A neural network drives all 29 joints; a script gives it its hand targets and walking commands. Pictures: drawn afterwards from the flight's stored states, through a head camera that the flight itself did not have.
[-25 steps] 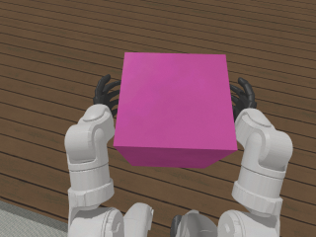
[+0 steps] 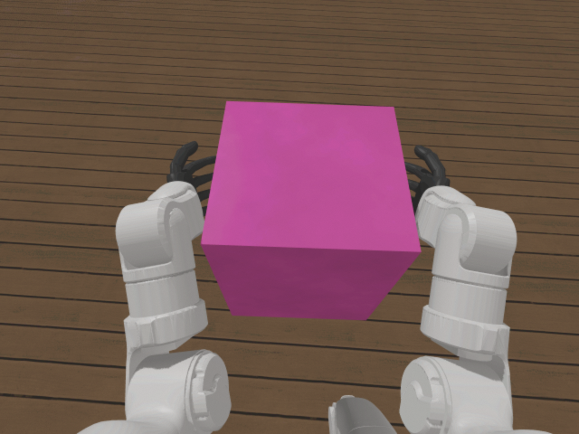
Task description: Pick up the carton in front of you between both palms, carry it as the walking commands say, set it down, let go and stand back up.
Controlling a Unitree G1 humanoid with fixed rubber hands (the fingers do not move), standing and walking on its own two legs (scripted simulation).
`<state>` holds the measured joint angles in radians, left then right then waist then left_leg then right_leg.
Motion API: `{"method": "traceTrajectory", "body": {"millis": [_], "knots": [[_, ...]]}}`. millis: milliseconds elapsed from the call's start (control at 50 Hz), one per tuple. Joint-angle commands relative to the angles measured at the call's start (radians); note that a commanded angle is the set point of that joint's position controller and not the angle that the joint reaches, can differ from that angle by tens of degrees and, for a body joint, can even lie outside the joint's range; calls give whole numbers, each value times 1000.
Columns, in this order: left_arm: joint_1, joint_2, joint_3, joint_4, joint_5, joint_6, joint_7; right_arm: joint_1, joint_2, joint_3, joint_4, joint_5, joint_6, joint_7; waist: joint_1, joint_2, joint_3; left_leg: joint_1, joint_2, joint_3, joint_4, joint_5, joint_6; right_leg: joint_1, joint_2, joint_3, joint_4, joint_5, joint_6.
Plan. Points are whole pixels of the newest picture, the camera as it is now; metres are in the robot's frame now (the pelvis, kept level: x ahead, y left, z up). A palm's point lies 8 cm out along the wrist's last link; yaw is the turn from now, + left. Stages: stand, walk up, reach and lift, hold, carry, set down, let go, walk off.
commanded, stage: carry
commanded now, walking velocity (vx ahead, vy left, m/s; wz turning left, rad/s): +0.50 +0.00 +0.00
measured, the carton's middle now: (303, 222) +0.37 -0.02 +0.08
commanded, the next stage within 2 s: none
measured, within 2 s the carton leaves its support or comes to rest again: neither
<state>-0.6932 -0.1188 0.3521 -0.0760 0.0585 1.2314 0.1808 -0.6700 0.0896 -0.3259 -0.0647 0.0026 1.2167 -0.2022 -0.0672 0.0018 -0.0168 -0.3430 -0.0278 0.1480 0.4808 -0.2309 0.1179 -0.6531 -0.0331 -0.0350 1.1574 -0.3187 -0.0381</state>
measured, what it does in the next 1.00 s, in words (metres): walks ahead: right foot, then left foot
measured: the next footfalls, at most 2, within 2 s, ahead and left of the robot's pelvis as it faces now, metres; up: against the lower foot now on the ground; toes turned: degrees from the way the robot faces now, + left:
right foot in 0.28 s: +0.38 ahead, -0.10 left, +0.00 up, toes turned -7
left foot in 0.76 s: +0.69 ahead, +0.11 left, +0.00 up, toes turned +13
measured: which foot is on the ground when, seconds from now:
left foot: down 0.00-0.30, up 0.32-0.74, down 0.76-1.00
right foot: up 0.00-0.26, down 0.28-0.78, up 0.80-1.00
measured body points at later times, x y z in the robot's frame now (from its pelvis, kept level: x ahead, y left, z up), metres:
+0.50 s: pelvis +0.33 -0.04 +0.01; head +0.38 -0.04 +0.46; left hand +0.63 +0.14 +0.07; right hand +0.66 -0.16 +0.07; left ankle +0.30 +0.10 -0.66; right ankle +0.34 -0.10 -0.74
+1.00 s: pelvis +0.66 +0.03 +0.01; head +0.63 +0.04 +0.46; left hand +0.91 +0.18 +0.10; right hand +0.90 -0.13 +0.10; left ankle +0.65 +0.10 -0.74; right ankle +0.70 -0.12 -0.68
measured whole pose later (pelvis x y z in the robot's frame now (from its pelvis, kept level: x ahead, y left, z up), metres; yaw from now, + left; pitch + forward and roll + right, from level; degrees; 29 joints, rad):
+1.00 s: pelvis +0.66 +0.03 +0.01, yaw +0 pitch +3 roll -1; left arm 0.00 -0.13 0.05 -0.49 0.05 1.23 0.15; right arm 0.00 0.13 -0.05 -0.47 -0.03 1.21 -0.14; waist -0.03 0.00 -0.16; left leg -0.19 0.02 0.23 0.31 -0.19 0.06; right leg -0.57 -0.12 -0.09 0.91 -0.21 0.01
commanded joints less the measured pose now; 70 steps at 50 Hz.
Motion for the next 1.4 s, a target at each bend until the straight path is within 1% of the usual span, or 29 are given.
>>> {"method": "traceTrajectory", "body": {"millis": [0,180,240,260,280,300,320,380,460,640,720,740,760,780,800,840,880,920,1000,1140,1200,1240,1260,1280,1300,1320,1340,1360,1380], "knots": [[-552,-727,-586,5,-147,-38,-8,-683,811,645,-85,270,-31,78,11,71,-450,493,296,-343,-151,337,108,-162,-40,12,-95,65,12],[-472,-841,-671,45,-156,-93,-63,-519,877,652,18,175,-94,114,-14,134,-326,575,188,-123,-123,754,19,-8,40,-157,-622,322,1],[-418,-865,-703,28,-169,-118,-74,-450,899,683,1,163,-119,117,36,186,-402,495,180,-40,69,959,-45,345,93,-219,-748,366,-29],[-391,-874,-713,17,-172,-125,-77,-423,908,701,-12,164,-124,118,72,136,-466,368,162,-14,232,824,-75,578,56,-180,-775,373,-42],[-329,-873,-712,7,-173,-129,-80,-416,913,722,-40,167,-127,119,108,15,-546,151,140,-33,427,452,-96,826,-138,58,-723,407,-64],[-323,-854,-721,-11,-171,-138,-76,-367,943,741,-58,173,-127,122,88,-252,-664,-224,10,-86,731,-146,-133,1157,-415,500,-707,452,-260],[-238,-885,-737,-18,-186,-141,-79,-336,927,750,-97,173,-127,124,121,-232,-640,-345,-5,-152,860,-249,-120,1127,-385,559,-786,409,-272],[-214,-958,-827,-199,-236,-163,-112,-248,986,788,-194,172,-150,133,105,-32,-496,-382,97,-171,735,-128,-111,938,-314,298,-828,543,-169],[-51,-982,-910,-328,-297,-171,-151,-23,1013,855,-288,162,-165,141,88,-88,-457,-292,104,-108,497,-71,-134,811,-260,148,-907,478,-134],[297,-799,-889,-477,-287,-81,-165,251,872,896,-490,188,-71,144,94,-159,-251,-215,53,52,18,207,-129,798,-173,-70,-897,732,-66],[329,-710,-878,-514,-270,-26,-153,296,786,877,-512,199,-16,150,67,-124,-275,171,3,128,-61,149,-94,640,-135,-166,-621,750,-8],[315,-677,-876,-520,-271,-14,-147,307,754,864,-512,195,-3,148,46,-61,-325,377,109,-6,-46,56,-80,467,-115,-168,-435,501,17],[300,-659,-879,-545,-279,1,-141,286,717,846,-498,193,2,144,39,171,-392,589,393,-480,-124,-123,76,152,-4,-138,-121,212,64],[268,-649,-889,-563,-290,11,-141,303,738,844,-485,205,6,143,34,282,-358,587,470,-699,-252,-45,140,-27,61,-62,73,-168,49],[252,-688,-902,-554,-297,13,-144,285,761,846,-507,214,9,148,38,217,-330,518,458,-608,-252,31,136,-52,-12,19,161,-177,23],[246,-764,-906,-528,-301,4,-159,239,828,875,-520,234,3,164,48,32,-292,336,407,-420,-262,47,72,-1,-96,49,84,-61,5],[263,-810,-912,-503,-284,-11,-167,213,862,899,-525,244,-7,179,60,63,-276,221,352,-277,-330,-84,12,75,-109,17,-59,44,17],[294,-820,-914,-486,-263,-23,-166,239,860,906,-511,245,-14,190,61,112,-255,202,329,-202,-377,-108,5,77,-105,-20,-176,97,36],[294,-784,-908,-476,-245,-32,-152,243,803,897,-502,238,-21,191,56,101,-201,264,304,-125,-403,-28,14,18,-99,-75,-411,210,68],[296,-699,-899,-496,-266,-7,-130,296,726,849,-479,205,-3,155,49,133,-107,361,277,-30,-346,195,-8,32,-68,-142,-616,300,48],[302,-683,-889,-493,-268,-1,-129,293,723,848,-485,199,2,146,55,156,-128,393,275,4,-220,393,-33,165,-33,-194,-673,247,15],[336,-685,-875,-474,-266,-5,-131,293,725,858,-495,200,4,143,83,90,-250,260,209,90,108,514,-86,539,23,-234,-703,166,5],[351,-683,-865,-469,-259,-8,-133,286,722,871,-508,202,5,143,103,-66,-339,45,148,87,371,295,-132,758,-176,67,-784,2,-51],[340,-697,-869,-452,-267,-18,-137,278,739,887,-533,205,6,147,96,-340,-410,-252,14,30,669,-133,-172,962,-403,501,-897,5,-185],[360,-740,-874,-455,-278,-26,-146,264,767,906,-531,219,-1,155,91,-309,-391,-340,42,-97,815,-252,-141,927,-411,508,-926,193,-193],[346,-790,-889,-468,-285,-40,-157,252,818,923,-529,226,-13,168,90,-232,-384,-359,85,-132,865,-224,-112,874,-377,396,-889,319,-180],[327,-838,-902,-474,-285,-55,-169,249,866,930,-518,228,-27,180,87,-110,-386,-353,129,-150,830,-164,-97,822,-357,305,-874,342,-150],[306,-873,-918,-483,-287,-71,-179,251,906,937,-509,226,-43,190,81,-54,-365,-322,160,-158,755,-108,-94,743,-334,234,-899,318,-116],[293,-894,-933,-488,-289,-84,-188,260,934,943,-501,220,-58,197,78,-70,-362,-284,169,-148,688,-66,-95,694,-316,174,-930,241,-89]]}}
